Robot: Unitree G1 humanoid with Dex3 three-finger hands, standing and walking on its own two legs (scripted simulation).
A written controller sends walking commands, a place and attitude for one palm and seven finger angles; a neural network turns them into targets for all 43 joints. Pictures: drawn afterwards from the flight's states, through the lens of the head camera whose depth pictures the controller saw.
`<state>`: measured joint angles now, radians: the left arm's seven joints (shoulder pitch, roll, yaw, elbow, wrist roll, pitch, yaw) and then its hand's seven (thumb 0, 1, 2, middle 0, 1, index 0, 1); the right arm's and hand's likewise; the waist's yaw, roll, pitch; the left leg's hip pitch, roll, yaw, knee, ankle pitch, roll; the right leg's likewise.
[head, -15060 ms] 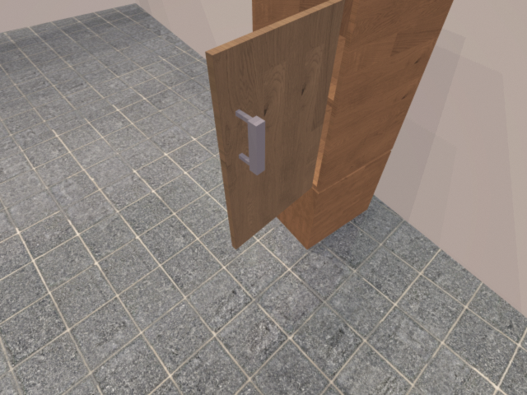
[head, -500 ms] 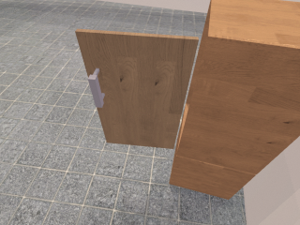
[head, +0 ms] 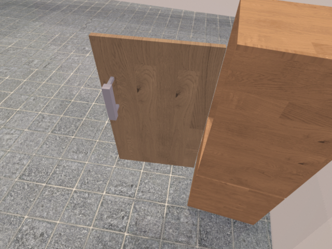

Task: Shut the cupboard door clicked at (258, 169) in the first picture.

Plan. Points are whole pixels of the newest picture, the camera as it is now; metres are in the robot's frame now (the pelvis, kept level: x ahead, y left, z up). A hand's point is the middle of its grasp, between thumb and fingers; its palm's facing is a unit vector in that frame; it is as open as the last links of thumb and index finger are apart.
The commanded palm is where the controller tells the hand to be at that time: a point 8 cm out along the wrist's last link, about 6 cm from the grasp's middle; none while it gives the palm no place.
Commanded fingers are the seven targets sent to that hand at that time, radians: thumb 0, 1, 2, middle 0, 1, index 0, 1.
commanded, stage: look again from close up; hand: left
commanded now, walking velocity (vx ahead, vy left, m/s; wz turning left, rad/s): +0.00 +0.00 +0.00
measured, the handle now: (112, 98) +0.53 +0.21 +0.05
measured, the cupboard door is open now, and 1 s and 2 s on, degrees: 99 99 99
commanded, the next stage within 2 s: shuffle to correct the standing spot in 0.18 s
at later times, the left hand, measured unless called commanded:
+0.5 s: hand out of the picture +0.05 +0.21 -0.18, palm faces -0.03 -0.96 -0.27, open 7.4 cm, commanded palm none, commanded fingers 0.00 0.90 0.90 -0.20 -0.30 -0.20 -0.30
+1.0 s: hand out of the picture +0.10 +0.22 -0.20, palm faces +0.02 -0.99 -0.17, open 7.4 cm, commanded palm none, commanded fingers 0.00 0.90 0.90 -0.20 -0.30 -0.20 -0.30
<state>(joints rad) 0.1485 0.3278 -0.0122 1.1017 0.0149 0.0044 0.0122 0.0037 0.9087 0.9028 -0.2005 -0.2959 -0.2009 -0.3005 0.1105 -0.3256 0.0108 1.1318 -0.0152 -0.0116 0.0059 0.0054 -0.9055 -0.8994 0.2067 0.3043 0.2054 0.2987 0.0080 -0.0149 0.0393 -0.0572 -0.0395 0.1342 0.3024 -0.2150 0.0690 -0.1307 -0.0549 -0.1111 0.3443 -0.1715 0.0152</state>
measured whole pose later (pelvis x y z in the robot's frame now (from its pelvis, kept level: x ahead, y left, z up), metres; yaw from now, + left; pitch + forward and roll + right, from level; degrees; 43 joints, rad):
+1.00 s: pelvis +0.06 +0.04 -0.01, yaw -1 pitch -2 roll -3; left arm 0.22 0.17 0.05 1.04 0.02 0.06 0.05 0.00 0.91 0.90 -0.20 -0.30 -0.20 -0.30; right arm 0.38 -0.06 0.00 1.16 -0.02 -0.01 -0.07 0.00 -0.91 -0.90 0.21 0.30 0.21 0.30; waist -0.02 -0.02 0.10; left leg 0.00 -0.03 0.14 0.37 -0.35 0.11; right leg -0.41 -0.02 -0.02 0.89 -0.32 0.02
